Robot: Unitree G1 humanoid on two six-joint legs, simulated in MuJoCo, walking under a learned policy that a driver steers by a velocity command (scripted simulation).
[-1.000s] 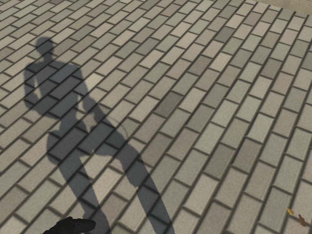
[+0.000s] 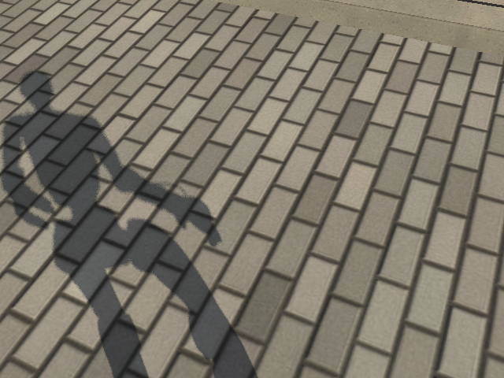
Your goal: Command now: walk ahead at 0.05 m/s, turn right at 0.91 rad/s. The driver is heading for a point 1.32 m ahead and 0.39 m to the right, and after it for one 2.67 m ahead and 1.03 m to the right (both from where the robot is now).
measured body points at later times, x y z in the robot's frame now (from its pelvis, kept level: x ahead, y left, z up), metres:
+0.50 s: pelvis +0.02 +0.02 +0.02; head +0.06 +0.02 +0.47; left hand +0.26 +0.24 -0.09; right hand +0.04 -0.30 -0.07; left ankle +0.09 +0.10 -0.72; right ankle +0.04 -0.08 -0.70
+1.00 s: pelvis +0.02 +0.01 +0.03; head +0.03 +0.00 +0.48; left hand +0.24 +0.20 -0.08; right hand -0.05 -0.27 -0.10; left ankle +0.06 +0.12 -0.65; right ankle -0.07 -0.06 -0.72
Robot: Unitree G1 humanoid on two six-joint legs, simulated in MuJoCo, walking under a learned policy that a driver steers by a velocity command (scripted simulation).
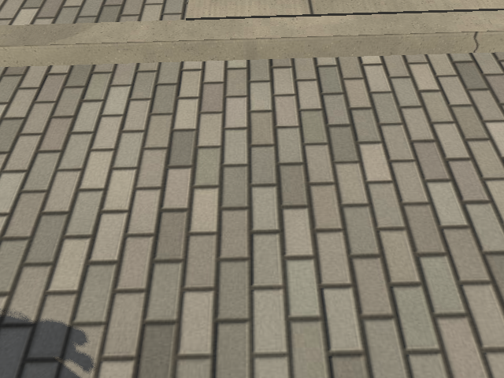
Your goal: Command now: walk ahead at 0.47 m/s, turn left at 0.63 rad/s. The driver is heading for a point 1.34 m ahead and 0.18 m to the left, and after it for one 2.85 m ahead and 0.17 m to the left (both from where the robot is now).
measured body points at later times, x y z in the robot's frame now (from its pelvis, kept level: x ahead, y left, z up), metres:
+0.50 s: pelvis +0.23 +0.18 -0.03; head +0.25 +0.21 +0.42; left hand +0.19 +0.45 -0.16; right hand +0.45 -0.03 -0.13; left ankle +0.24 +0.24 -0.75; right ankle +0.16 -0.05 -0.62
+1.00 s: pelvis +0.64 +0.32 -0.03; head +0.64 +0.34 +0.42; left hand +0.59 +0.61 -0.17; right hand +0.86 +0.12 -0.09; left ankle +0.57 +0.49 -0.63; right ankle +0.64 +0.32 -0.75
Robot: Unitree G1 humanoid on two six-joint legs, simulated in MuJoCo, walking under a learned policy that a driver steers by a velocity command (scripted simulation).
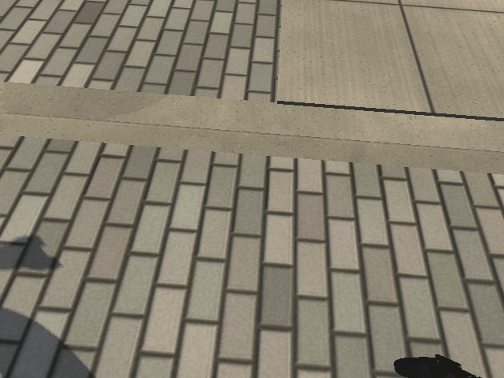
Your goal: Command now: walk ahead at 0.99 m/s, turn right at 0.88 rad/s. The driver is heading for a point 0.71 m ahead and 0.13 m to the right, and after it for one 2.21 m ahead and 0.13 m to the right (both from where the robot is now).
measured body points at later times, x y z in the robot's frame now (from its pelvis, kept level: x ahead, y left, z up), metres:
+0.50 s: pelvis +0.43 +0.06 +0.02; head +0.45 +0.06 +0.47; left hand +0.75 +0.20 -0.04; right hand +0.26 -0.19 -0.10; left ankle +0.40 +0.22 -0.72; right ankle +0.45 -0.06 -0.62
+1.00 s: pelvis +0.80 -0.18 +0.01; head +0.82 -0.19 +0.46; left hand +0.95 +0.06 -0.12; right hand +0.77 -0.46 -0.10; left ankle +1.05 -0.17 -0.64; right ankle +0.67 -0.13 -0.72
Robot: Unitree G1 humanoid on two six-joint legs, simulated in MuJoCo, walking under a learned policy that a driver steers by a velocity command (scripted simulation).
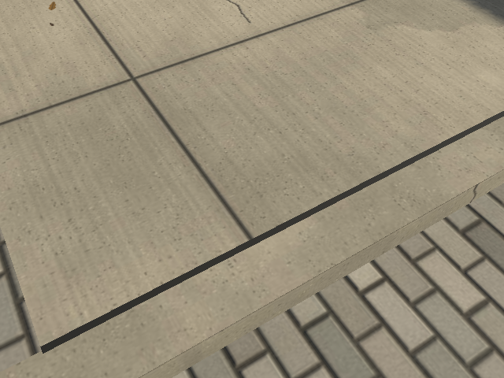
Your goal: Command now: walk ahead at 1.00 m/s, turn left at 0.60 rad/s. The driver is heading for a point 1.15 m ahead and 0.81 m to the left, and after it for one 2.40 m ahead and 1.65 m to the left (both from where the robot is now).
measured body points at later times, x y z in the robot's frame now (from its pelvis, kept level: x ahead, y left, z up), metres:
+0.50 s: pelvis +0.45 +0.06 +0.01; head +0.48 +0.08 +0.46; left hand +0.63 +0.32 -0.03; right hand +0.55 -0.22 -0.10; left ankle +0.29 +0.07 -0.71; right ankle +0.54 -0.12 -0.68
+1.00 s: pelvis +0.83 +0.28 +0.08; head +0.84 +0.28 +0.53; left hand +0.82 +0.58 +0.05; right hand +1.08 +0.15 -0.04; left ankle +0.76 +0.26 -0.62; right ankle +0.96 +0.19 -0.49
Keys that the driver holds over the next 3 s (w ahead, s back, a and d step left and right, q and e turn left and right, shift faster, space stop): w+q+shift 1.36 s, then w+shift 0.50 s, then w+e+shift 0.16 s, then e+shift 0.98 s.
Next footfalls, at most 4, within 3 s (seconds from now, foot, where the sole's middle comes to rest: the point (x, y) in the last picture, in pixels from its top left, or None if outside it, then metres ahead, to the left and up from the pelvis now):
0.14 left None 0.32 0.07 -0.77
0.40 right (306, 324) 0.59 -0.09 -0.68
0.54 right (311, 347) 0.57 -0.11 -0.77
0.82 left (168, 251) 0.79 0.29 -0.66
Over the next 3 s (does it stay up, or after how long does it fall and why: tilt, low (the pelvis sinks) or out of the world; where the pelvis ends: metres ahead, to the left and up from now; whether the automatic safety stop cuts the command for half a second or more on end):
stays up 1.32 1.49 0.12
